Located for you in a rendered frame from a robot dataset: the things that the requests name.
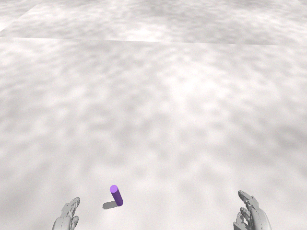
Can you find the right robot hand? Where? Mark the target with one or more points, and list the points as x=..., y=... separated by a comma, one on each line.
x=256, y=218

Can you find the left robot hand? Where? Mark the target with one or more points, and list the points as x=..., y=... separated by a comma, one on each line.
x=66, y=221

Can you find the can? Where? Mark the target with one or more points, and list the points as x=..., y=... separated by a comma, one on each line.
x=116, y=195

